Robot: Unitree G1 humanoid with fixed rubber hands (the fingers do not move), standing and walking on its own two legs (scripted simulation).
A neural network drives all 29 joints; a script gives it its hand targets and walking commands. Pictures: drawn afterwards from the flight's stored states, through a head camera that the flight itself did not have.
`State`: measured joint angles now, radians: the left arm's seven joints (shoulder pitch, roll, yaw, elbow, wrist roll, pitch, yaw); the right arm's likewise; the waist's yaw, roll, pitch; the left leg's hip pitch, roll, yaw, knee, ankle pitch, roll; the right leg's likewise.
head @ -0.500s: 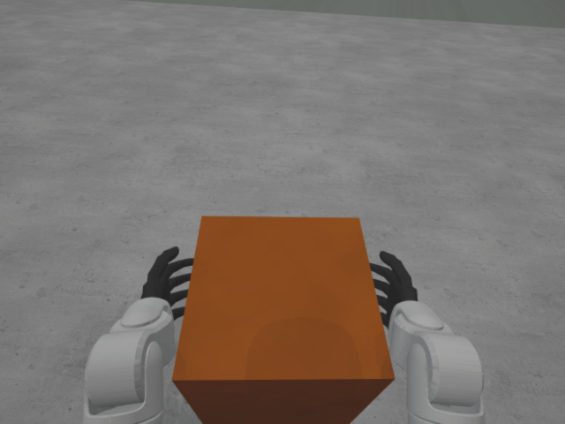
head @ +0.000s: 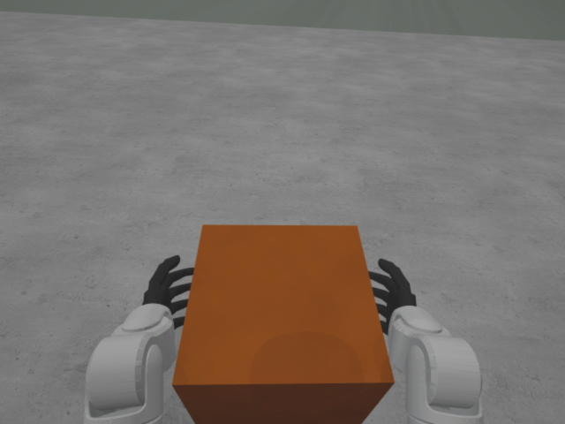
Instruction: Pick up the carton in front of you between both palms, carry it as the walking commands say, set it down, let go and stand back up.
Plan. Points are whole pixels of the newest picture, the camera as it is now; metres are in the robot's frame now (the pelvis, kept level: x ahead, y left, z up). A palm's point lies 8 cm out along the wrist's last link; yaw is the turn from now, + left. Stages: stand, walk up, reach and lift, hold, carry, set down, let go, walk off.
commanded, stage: carry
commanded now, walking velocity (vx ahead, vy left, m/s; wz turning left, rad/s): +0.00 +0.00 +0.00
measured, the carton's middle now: (279, 337) +0.25 +0.00 +0.03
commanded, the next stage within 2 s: none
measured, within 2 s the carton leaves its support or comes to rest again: neither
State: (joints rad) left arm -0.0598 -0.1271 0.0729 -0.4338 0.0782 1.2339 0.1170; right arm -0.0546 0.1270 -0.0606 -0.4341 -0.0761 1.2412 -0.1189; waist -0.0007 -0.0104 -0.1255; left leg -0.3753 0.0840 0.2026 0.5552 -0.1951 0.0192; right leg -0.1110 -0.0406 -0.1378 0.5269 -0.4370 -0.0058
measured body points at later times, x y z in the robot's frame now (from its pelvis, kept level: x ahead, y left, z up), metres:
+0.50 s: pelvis -0.03 -0.01 +0.00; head -0.06 +0.00 +0.45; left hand +0.24 +0.15 +0.05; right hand +0.24 -0.16 +0.05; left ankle +0.06 +0.11 -0.73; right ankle -0.10 -0.10 -0.73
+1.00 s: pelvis -0.02 -0.01 +0.00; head -0.04 +0.00 +0.45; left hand +0.27 +0.14 +0.03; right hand +0.27 -0.16 +0.03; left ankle +0.06 +0.12 -0.72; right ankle -0.10 -0.10 -0.73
